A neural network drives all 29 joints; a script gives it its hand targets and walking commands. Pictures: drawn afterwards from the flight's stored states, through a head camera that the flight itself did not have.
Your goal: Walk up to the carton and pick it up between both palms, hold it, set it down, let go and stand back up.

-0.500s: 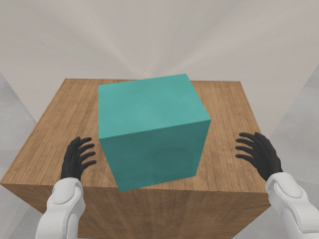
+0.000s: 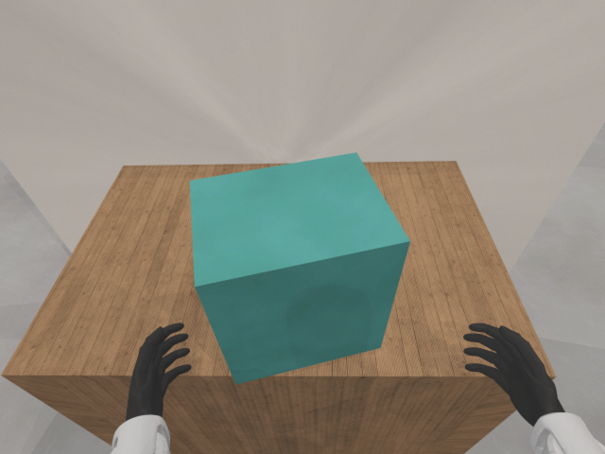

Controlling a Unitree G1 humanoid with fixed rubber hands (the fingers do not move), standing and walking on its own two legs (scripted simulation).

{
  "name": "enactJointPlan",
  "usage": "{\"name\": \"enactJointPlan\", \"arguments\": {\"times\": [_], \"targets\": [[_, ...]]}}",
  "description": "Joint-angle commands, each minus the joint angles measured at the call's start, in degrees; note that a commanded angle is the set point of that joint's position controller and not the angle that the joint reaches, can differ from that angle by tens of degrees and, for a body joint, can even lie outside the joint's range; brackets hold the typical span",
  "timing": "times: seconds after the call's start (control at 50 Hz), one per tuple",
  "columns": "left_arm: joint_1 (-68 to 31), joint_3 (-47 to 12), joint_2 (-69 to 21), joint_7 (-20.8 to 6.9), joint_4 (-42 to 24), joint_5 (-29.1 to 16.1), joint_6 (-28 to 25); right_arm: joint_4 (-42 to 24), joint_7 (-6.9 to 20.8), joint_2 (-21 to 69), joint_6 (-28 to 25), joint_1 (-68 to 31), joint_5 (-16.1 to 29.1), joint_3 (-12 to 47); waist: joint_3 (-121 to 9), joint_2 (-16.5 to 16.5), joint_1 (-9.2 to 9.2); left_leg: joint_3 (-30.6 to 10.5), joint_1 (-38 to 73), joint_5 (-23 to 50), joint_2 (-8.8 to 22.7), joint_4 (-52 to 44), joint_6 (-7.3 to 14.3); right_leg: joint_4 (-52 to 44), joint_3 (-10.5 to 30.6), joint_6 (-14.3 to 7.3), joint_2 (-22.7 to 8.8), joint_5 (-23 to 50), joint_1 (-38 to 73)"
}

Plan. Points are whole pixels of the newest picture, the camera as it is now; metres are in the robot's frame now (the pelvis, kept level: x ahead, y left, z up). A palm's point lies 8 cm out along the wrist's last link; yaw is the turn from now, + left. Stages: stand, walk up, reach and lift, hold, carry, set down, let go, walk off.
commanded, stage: set down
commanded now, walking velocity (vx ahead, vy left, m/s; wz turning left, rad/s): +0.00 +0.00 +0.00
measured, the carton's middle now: (294, 272) +0.36 +0.05 +0.06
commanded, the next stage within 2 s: let go in 1.66 s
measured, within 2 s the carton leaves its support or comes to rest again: neither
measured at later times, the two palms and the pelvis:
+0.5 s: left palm (157, 428) +0.17 +0.21 -0.01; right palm (520, 430) +0.18 -0.22 -0.01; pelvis -0.01 +0.01 +0.00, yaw +1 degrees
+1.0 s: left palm (151, 427) +0.17 +0.22 -0.01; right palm (515, 430) +0.18 -0.22 -0.01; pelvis -0.03 +0.02 +0.00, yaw +2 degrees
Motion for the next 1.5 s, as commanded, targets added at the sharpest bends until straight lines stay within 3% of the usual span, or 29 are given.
{"name": "enactJointPlan", "arguments": {"times": [0.0,0.04,0.06,0.1,0.14,0.26,0.28,0.36,0.4,0.42,0.48,0.52,0.54,0.64,0.66,0.68,0.78,0.8,0.82,0.84,0.9,0.92,0.98,1.08,1.16,1.22,1.32,1.34,1.48], "targets": [[-4.7,0.8,2.1,0.3,-13.5,1.6,-7.0,-8.8,1.6,-7.4,-5.6,-4.0,-0.8,-3.6,-8.6,-4.4,2.18,2.3,-6.8,16.9,-4.7,-3.5,-0.4,-1.9,0.9,-3.5,2.0,5.7,11.2],[-1.7,0.5,1.8,-0.2,-6.9,1.6,-6.6,-3.3,0.9,-8.2,-5.1,-0.5,-1.9,-4.7,-5.4,-5.6,-0.45,1.4,-6.1,15.7,-4.7,-3.3,-0.2,-2.5,0.8,-3.5,2.1,5.0,10.1],[-7.7,0.0,1.3,2.0,-17.2,0.8,-8.9,-13.9,1.7,-9.9,-7.7,-9.7,-0.6,-5.8,-12.3,-4.0,1.61,1.3,-7.2,17.6,-4.3,-2.8,-0.1,-2.0,0.0,-4.1,3.0,6.0,11.0],[1.4,0.1,0.8,-0.9,1.0,4.3,-5.2,-1.6,0.4,-4.0,-4.6,0.5,-4.2,-2.9,-0.2,-6.8,-0.65,1.4,-7.9,10.7,-5.4,-4.4,0.5,-4.8,1.7,-3.6,1.2,3.2,12.1],[-2.3,-0.2,-0.1,0.0,-8.6,2.9,-6.6,-5.5,0.9,-7.7,-5.5,-3.6,-3.2,-5.8,-2.5,-3.6,-0.36,1.3,-8.5,11.6,-4.4,-4.8,-0.2,-3.5,-0.6,-3.6,2.2,0.8,10.7],[-4.7,-0.3,2.6,-0.3,-0.5,2.2,-6.8,-5.2,-0.2,-1.6,-3.9,-1.1,-6.2,-3.9,-0.6,-6.9,0.05,2.8,-12.0,2.9,-5.2,-6.1,1.4,-4.9,1.9,-3.1,-0.2,-3.8,12.5],[-8.3,-1.9,1.5,2.3,-13.5,1.3,-8.6,-9.1,1.3,-6.9,-5.4,-4.3,-4.4,-6.3,-7.3,-1.6,0.05,1.0,-9.1,8.9,-3.6,-5.0,-0.1,-2.2,-1.3,-4.0,2.1,-3.8,10.1],[-4.3,-1.2,0.9,-1.6,8.5,4.4,-2.1,2.2,-0.3,-2.6,0.0,-1.9,-9.6,-4.5,3.5,-7.6,-1.34,2.8,-12.8,-1.4,-5.2,-6.5,1.3,-5.7,0.5,-3.6,-0.3,-9.4,11.1],[-7.2,-2.4,0.2,0.6,-7.4,1.8,-4.0,-6.8,1.2,-7.4,-2.0,-6.5,-6.2,-7.9,-2.8,-2.4,-0.58,0.5,-9.8,6.6,-3.9,-6.3,-0.2,-3.1,-2.4,-4.0,2.4,-6.1,8.8],[-9.2,-0.5,2.4,0.3,2.7,3.7,-3.5,0.2,0.8,-5.3,-1.0,-5.9,-8.2,-7.8,3.1,-3.5,-1.11,0.7,-12.2,2.2,-4.1,-6.7,0.0,-3.7,-1.3,-4.3,1.4,-7.6,8.7],[-8.2,-2.1,2.2,0.6,-1.8,2.3,-4.8,-1.6,0.2,-2.6,-1.4,-5.2,-8.0,-5.2,-3.2,-3.2,-1.05,0.9,-10.8,5.8,-4.8,-4.4,0.2,-3.5,-1.2,-4.1,1.3,-4.9,9.9],[-4.1,-1.6,4.2,-2.2,12.0,4.2,-2.2,5.5,-1.0,-0.7,0.4,-1.8,-10.4,-3.2,2.3,-5.4,-3.10,2.0,-11.7,2.9,-5.3,-4.5,0.6,-3.7,0.4,-3.8,0.1,-5.5,10.6],[-4.3,-0.1,3.5,-1.4,0.8,3.2,-3.6,-1.1,-0.1,-3.4,-0.9,-3.0,-8.7,-4.2,-2.3,-5.4,-0.31,0.3,-10.5,7.5,-4.7,-4.2,0.4,-3.0,-1.7,-3.4,1.3,-4.4,11.9],[-6.0,-0.8,4.6,-3.9,12.0,4.6,0.7,5.9,-1.6,-0.1,2.5,-4.6,-11.6,-2.5,5.7,-4.9,-2.42,2.9,-13.0,1.1,-5.4,-5.7,0.7,-5.2,-0.6,-3.5,-0.1,-9.0,9.3],[-6.4,-2.3,2.8,-2.7,3.6,3.3,-1.1,1.9,-0.7,-3.4,1.0,-6.4,-9.9,-4.1,0.4,-3.4,-2.52,1.2,-11.2,5.7,-4.2,-5.4,-0.4,-3.0,-3.1,-3.7,2.0,-6.9,10.2],[-4.8,0.2,4.4,-3.7,17.1,6.0,0.9,12.6,-0.9,-1.2,2.8,-3.9,-11.3,-3.2,8.6,-3.8,-1.76,2.3,-13.1,1.5,-5.0,-6.2,0.0,-6.4,-1.6,-4.1,0.7,-8.7,9.1],[-8.3,-0.6,3.7,-3.3,9.4,4.9,0.8,8.1,-0.3,-2.1,2.3,-7.6,-9.5,-2.5,1.7,-3.5,-0.72,1.2,-14.4,3.4,-4.2,-4.7,0.0,-5.0,-1.7,-4.4,1.2,-8.3,12.4],[-10.5,-2.0,3.2,-2.3,10.9,5.2,0.4,9.6,0.3,-3.8,2.2,-9.8,-9.4,-3.6,3.6,-1.4,-0.41,0.1,-15.4,1.3,-3.4,-5.1,0.3,-4.0,-2.2,-4.6,2.2,-10.9,9.9],[-8.0,0.3,4.5,-4.9,26.1,7.9,3.8,18.1,-1.5,1.7,5.2,-6.2,-12.4,-1.1,12.6,-4.8,-1.59,2.7,-18.2,-4.8,-5.0,-5.7,1.6,-6.5,0.6,-4.5,-0.2,-13.8,10.7],[-10.2,0.6,4.7,-4.5,13.1,7.3,3.0,8.5,-1.1,-0.9,4.6,-8.9,-11.8,-2.5,4.5,-3.1,-1.39,1.6,-16.1,-2.3,-3.9,-5.8,0.6,-3.3,-1.8,-3.9,1.0,-14.8,12.7],[-12.7,0.0,3.6,-4.5,18.7,6.4,4.2,12.3,-1.5,0.9,5.7,-11.2,-13.5,-2.8,7.1,-4.0,-0.07,2.7,-18.3,-5.1,-4.6,-5.2,1.2,-5.4,0.1,-4.3,-0.3,-18.1,10.1],[-12.2,-0.4,4.5,-6.2,27.0,7.0,6.4,16.5,-2.7,2.7,7.5,-9.3,-15.3,-2.2,10.5,-4.6,-2.22,2.6,-19.8,-8.5,-4.8,-5.8,2.3,-5.6,1.8,-4.3,-1.0,-18.6,10.8],[-15.1,0.6,4.2,-6.5,20.4,7.0,7.0,13.6,-2.8,0.5,8.0,-11.6,-15.2,-3.7,9.6,0.0,-2.11,2.4,-21.8,-6.9,-4.2,-5.7,0.8,-2.6,-0.3,-4.0,0.2,-19.6,11.6],[-14.9,2.2,6.1,-8.7,28.2,9.1,8.7,18.1,-4.0,2.3,9.7,-10.2,-17.5,-1.5,10.5,-1.6,-3.39,2.5,-21.7,-10.5,-4.1,-6.3,1.9,-2.7,0.2,-3.8,0.1,-17.9,14.6],[-16.8,2.7,5.7,-8.3,22.5,8.2,7.8,12.3,-3.6,-0.7,7.9,-14.4,-17.8,-3.2,7.9,-3.9,-0.49,1.3,-24.1,-9.0,-3.9,-7.1,2.2,-0.5,-2.2,-3.3,2.0,-18.9,16.0],[-17.1,2.6,6.7,-9.5,30.2,8.0,9.7,12.8,-4.8,3.5,7.1,-14.5,-20.6,-1.6,7.4,-5.7,-1.15,4.0,-24.2,-10.0,-4.9,-4.1,2.8,-1.8,-0.6,-3.1,0.1,-20.5,14.8],[-17.6,3.8,7.8,-7.4,23.9,6.2,6.7,7.6,-4.2,2.1,1.6,-14.9,-20.7,-5.9,1.7,-7.4,-0.12,2.9,-23.8,-9.4,-3.7,-3.3,3.2,-0.4,-3.0,-3.3,1.6,-19.7,10.9],[-17.0,3.5,7.9,-8.4,31.0,5.8,7.5,11.7,-5.1,4.3,2.2,-12.8,-23.0,-4.8,4.1,-9.5,-2.03,4.4,-25.7,-11.9,-4.1,-3.0,4.5,-1.1,-1.6,-3.3,0.9,-20.7,11.6],[-18.7,2.4,10.7,-3.6,20.2,2.5,-3.3,12.0,-3.5,5.8,-2.9,-10.3,-22.3,-6.2,-6.2,-4.0,-1.10,3.3,-31.5,-9.8,-1.5,-3.2,4.8,7.1,-1.8,-2.4,2.7,-12.6,17.0]]}}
